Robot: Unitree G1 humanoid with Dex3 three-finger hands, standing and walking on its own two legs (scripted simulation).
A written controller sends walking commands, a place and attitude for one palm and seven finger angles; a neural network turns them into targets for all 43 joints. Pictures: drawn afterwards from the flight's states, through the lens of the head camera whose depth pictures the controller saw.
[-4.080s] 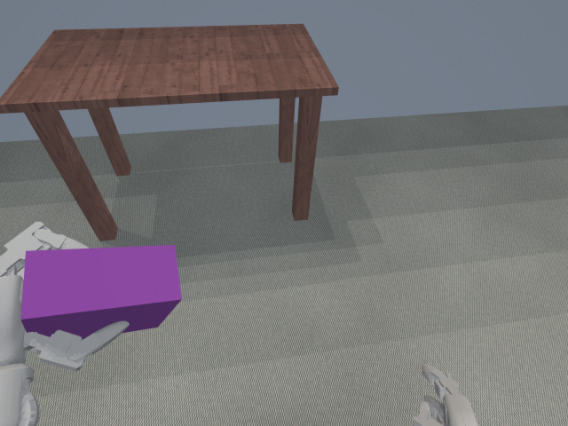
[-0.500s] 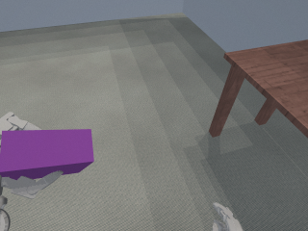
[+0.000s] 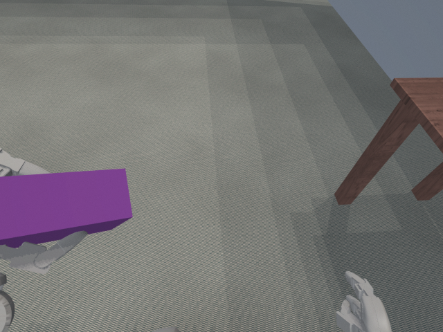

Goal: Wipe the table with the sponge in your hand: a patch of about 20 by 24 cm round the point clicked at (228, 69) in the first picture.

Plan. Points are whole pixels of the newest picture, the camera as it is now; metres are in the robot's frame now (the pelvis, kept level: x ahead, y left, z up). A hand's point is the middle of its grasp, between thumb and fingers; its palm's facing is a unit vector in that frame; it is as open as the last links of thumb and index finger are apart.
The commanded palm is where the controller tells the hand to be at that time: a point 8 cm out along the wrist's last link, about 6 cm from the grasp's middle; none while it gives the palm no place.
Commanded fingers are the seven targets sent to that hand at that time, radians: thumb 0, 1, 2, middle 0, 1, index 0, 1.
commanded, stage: walk to a spot facing it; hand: left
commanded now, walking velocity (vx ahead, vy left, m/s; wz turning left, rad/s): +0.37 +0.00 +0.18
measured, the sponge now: (83, 207) +0.24 +0.20 +0.16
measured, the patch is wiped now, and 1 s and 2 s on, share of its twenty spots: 0.00 0.00 0.00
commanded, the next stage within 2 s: turn to face it in 0.64 s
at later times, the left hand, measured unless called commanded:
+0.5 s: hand (99, 171) +0.30 +0.20 +0.16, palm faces +0.48 -0.77 -0.42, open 10.1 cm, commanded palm +0.22 +0.25 +0.19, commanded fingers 0.00 0.10 1.30 -1.20 -1.60 -1.20 -1.60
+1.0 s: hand (69, 120) +0.35 +0.25 +0.21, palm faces +0.59 -0.68 -0.43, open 10.2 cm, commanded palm +0.29 +0.28 +0.19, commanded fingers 0.00 0.10 1.30 -1.20 -1.60 -1.20 -1.60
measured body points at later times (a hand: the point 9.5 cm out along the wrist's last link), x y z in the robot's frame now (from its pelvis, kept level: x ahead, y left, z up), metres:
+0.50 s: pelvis +0.11 -0.06 +0.01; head +0.14 -0.07 +0.46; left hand +0.27 +0.24 +0.18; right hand +0.31 -0.28 -0.10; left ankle +0.08 +0.07 -0.62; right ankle +0.15 -0.15 -0.72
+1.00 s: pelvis +0.21 -0.03 +0.01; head +0.24 -0.01 +0.46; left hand +0.31 +0.28 +0.23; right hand +0.43 -0.14 -0.08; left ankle +0.18 +0.09 -0.72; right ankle +0.28 -0.13 -0.68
